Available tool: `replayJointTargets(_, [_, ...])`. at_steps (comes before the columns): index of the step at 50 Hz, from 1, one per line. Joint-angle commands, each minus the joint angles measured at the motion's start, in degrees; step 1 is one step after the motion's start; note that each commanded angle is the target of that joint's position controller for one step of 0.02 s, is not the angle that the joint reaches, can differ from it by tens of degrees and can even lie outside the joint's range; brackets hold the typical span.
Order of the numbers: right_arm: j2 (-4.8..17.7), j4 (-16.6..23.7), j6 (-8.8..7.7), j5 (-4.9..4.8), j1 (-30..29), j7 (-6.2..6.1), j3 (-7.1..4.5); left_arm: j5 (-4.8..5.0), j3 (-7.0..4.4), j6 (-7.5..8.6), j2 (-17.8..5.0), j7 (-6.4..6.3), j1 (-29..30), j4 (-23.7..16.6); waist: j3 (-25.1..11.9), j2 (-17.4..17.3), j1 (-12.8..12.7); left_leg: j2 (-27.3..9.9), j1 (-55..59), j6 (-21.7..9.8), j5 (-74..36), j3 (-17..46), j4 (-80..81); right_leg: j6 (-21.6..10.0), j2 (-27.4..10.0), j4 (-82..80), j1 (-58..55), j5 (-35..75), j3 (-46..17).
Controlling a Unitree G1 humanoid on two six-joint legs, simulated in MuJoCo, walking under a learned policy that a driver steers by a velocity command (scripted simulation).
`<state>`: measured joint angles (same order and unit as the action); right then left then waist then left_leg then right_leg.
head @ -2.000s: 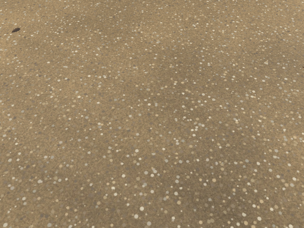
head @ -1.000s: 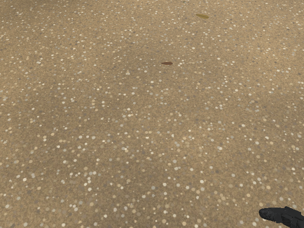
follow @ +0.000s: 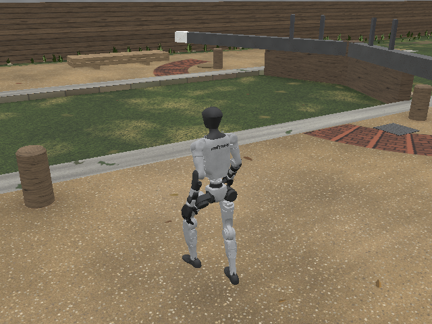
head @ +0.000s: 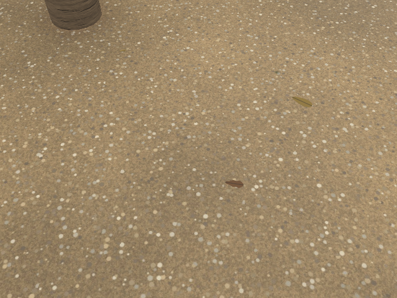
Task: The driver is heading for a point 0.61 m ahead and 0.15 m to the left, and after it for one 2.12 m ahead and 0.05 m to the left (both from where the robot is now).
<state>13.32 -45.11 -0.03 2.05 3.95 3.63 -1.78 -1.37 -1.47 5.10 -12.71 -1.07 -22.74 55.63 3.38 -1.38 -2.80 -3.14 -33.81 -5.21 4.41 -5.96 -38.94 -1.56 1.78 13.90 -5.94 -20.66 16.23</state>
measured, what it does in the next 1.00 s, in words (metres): walks ahead, turning left: left foot, then right foot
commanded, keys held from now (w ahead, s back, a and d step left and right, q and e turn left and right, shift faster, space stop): w+q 0.70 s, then w+e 0.30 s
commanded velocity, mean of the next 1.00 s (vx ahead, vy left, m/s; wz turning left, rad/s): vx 0.50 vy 0.00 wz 0.42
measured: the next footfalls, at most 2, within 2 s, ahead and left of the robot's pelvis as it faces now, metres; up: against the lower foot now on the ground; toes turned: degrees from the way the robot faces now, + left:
left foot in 0.08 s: +0.20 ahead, +0.08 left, +0.00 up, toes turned +8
right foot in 0.60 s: +0.54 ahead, -0.01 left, +0.00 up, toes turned +24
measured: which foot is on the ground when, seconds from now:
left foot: up 0.00-0.06, down 0.08-0.62, up 0.64-1.00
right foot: down 0.00-0.06, up 0.08-0.58, down 0.60-1.00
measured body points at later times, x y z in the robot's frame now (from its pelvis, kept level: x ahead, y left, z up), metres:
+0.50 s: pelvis +0.27 +0.03 +0.01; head +0.30 +0.06 +0.46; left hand +0.41 +0.31 -0.09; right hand +0.33 -0.25 -0.11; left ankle +0.16 +0.07 -0.73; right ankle +0.47 -0.07 -0.69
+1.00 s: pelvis +0.52 +0.10 +0.01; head +0.55 +0.12 +0.46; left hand +0.37 +0.32 -0.12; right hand +0.81 +0.00 -0.08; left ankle +0.57 +0.26 -0.71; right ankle +0.50 -0.03 -0.73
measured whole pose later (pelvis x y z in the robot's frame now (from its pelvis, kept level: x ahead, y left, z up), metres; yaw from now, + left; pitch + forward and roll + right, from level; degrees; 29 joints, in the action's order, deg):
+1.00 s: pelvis +0.52 +0.10 +0.01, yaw +25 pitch +2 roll -2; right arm 13.8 -41.1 -1.9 2.0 3.2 2.6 -0.5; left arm -0.7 -2.4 4.0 -13.8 1.3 -26.1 52.5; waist 1.1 -2.0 -5.2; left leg -2.8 -30.0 0.0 9.1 0.1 -35.9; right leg -1.4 2.3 16.8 3.3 -15.3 1.6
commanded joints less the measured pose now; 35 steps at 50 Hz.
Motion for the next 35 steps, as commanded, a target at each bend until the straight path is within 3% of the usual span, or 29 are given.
replayJointTargets(1, [4.05,3.66,-0.64,0.25,0.15,-0.37,-0.99,-0.26,-2.21,-0.41,-10.39,-0.83,-0.74,-1.8,-0.67,6.52,3.01,4.77,4.94,-3.65,7.42,-3.85,2.08,-4.76,-17.1,8.4,-1.31,61.41,-2.36])
replayJointTargets(2, [5.02,2.46,-0.81,0.26,4.67,-0.65,-1.58,-0.39,-2.53,-1.0,-11.35,-0.9,-0.34,-1.96,-3.41,6.7,5.06,6.86,9.96,-5.13,10.29,-4.15,3.04,-4.76,-17.17,16.27,-1.3,65.8,-1.94])
replayJointTargets(3, [6.42,0.32,-1.32,0.46,11.75,-1.06,-2.5,-0.27,-2.79,-1.57,-12.06,-0.82,0.02,-2.37,-7.54,5.78,8.16,8.6,19.12,-6.8,10.23,-3.28,6.68,-4.2,-16.72,27.5,1.99,61.84,-1.52])
replayJointTargets(4, [10.58,-2.25,-1.59,1.12,20.88,-1.95,-4.25,-0.2,-2.64,-1.62,-11.36,-0.57,0.74,-3.76,-12.68,1.18,12.31,3.27,33.27,-9.73,13.21,6.09,10.97,-2.33,-14.91,44.05,13.08,45.97,-1.14])
replayJointTargets(5, [17.63,-1.47,-1.25,0.76,18.96,-2.75,-6.01,0.18,-1.26,-1.12,-3.91,0.75,-1.48,-7.73,-15.93,-12.54,7.39,-14.27,50.39,-18.32,12.3,36.7,14.6,1.32,-3.01,65.12,40.02,-7.86,-3.39])
replayJointTargets(6, [17.72,-0.96,-0.59,-1.24,21.1,-2.77,-6.2,-0.03,-2.2,-0.28,-8.93,1.03,5.85,-9.92,-18.45,-4.92,10.81,-16.39,51.85,-20.58,11.47,49.13,22.13,1.44,-0.35,70.65,48.01,-9.02,-16.97])
replayJointTargets(7, [15.62,-1.5,-0.45,-1.45,17.69,-3.32,-5.71,0.59,-1.92,0.56,-8.36,1.24,9.32,-11.27,-9.94,-2.1,8.99,-15.75,45.94,-18.62,7.84,39.69,23.17,0.86,-4.41,68.04,51.74,-2.45,-18.74])
replayJointTargets(8, [12.12,-1.46,-0.67,-1.71,15.05,-3.47,-4.91,0.71,-1.73,1.14,-8.25,1.09,8.64,-10.83,-5.1,1.83,6.46,-13.4,37.76,-16.02,1.02,33.76,23.97,0.81,-6.51,62.11,48.6,1.82,-18.21])
replayJointTargets(9, [10.22,-1.16,-1.11,-1.7,12.48,-3.59,-4.39,0.11,-1.86,0.76,-8.03,0.93,8.09,-10.21,-2.72,3.5,4.05,-10.15,32.04,-13.7,-4.97,28.92,24.42,1.18,-7.73,57.89,44.85,2.79,-18.32])
replayJointTargets(11, [8.35,-0.81,-2.21,-2.1,10.86,-3.59,-3.63,-1.43,-1.72,-1.48,-7.15,1.2,5.97,-10.06,-3.75,2.47,1.46,-6.51,26.62,-12.41,-12.61,23.39,25.29,2.75,-8.19,53.39,38.71,2.79,-18.42])
replayJointTargets(14, [10.39,-1.51,-3.39,-2.16,13.47,-3.32,-4.11,-1.56,-1.41,-3.25,-5.63,1.73,8.59,-11.7,-3.38,1.37,1.37,-3.69,24.11,-11.66,-14.71,20.64,26.26,4.4,-7.83,47.26,39.52,6.05,-16.75])
replayJointTargets(20, [10.8,-2.35,-3.02,-2.03,20.52,-3.5,-4.32,-1.02,-0.93,-3.25,-5.8,2.22,22.11,-16.54,-1.35,-1.83,6.55,-2.04,28.79,-8.23,-12.21,22.55,25.56,5.23,-6.22,31.46,44.96,18.23,-16.68])
replayJointTargets(25, [11.54,-2.32,-2.76,-1.12,23.73,-4.18,-4.44,-0.38,-0.35,-2.17,-6.49,2.49,28.71,-19.72,-1.08,-2.82,8.68,-3.58,34.3,-7.58,-18.63,26.06,20.92,3.78,-3.3,22.57,43.36,17.77,-16.92])
replayJointTargets(27, [12.49,-1.38,-2.81,-0.96,21.21,-4.59,-4.67,-0.16,-0.63,-1.62,-7.81,2.3,25.36,-19.43,-1.46,-3.61,6.16,-4.0,32.61,-5.74,-20.53,27.49,18.49,2.39,-2.21,18.04,35.71,15.03,-17.72])
replayJointTargets(29, [13.52,-0.44,-3.27,-1.1,17.75,-4.12,-4.82,-0.06,-1.77,-0.81,-10.35,1.32,13.75,-16.11,-6.22,-2.32,0.48,-1.03,28.19,-3.18,-27.98,26.38,7.82,0.23,0.35,13.44,18.41,12.31,-16.66])
replayJointTargets(30, [11.89,-0.01,-3.81,-1.74,17.43,-3.51,-4.36,-0.85,-2.65,-0.03,-12.95,0.49,5.68,-14.75,-11.83,1.43,-3.34,2.75,22.56,-1.69,-21.87,23.31,-4.56,-1.95,-5.25,11.31,5.58,10.05,-21.52])
replayJointTargets(31, [5.95,2.03,-4.17,-3.17,20.11,-3.42,-2.85,-2.33,-3.63,-0.07,-17.52,-0.51,-1.29,-15.17,-20.56,10.1,-4.11,7.89,11.13,-0.02,4.72,16.92,-21.53,-5.47,-21.71,9.03,-8.77,-1.33,-40.05])
replayJointTargets(32, [7.12,3.5,-3.72,-2.7,24.02,-3.51,-2.85,-1.57,-4.28,-1.11,-19.12,-0.28,1.89,-14.97,-22.92,20.32,0.34,11.51,-0.19,0.32,27.74,12.96,-30.54,-10.78,-28.38,1.44,-10.19,-4.71,-62.93])
replayJointTargets(33, [10.19,1.12,-2.6,-1.14,22.28,-3.93,-3.26,-1.05,-3.26,-1.66,-13.0,0.03,6.7,-16.13,-13.06,8.32,1.62,6.08,-3.6,0.19,22.58,13.47,-34.4,-10.3,-26.17,1.46,-1.8,-10.61,-56.23])
replayJointTargets(34, [9.9,1.2,-2.33,-0.69,18.41,-3.24,-3.21,-0.55,-2.21,-1.68,-8.7,0.27,9.49,-16.35,-6.86,2.88,1.47,4.34,-2.67,0.55,17.89,12.49,-32.61,-9.18,-22.71,0.56,5.58,-7.09,-46.53])
replayJointTargets(35, [8.64,1.53,-2.04,-0.73,17.23,-2.73,-3.07,-0.74,-1.73,-1.56,-7.19,0.38,10.69,-15.95,-4.0,3.33,2.53,2.66,-1.17,0.99,15.79,11.83,-30.06,-7.66,-19.86,-1.0,10.23,0.01,-39.03])
Keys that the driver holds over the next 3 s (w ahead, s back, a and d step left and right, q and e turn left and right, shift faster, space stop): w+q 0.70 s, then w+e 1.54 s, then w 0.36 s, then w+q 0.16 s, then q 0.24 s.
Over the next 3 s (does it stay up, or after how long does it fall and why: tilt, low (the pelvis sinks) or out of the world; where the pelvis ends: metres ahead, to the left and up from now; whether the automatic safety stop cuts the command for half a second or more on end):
stays up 1.47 0.04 0.01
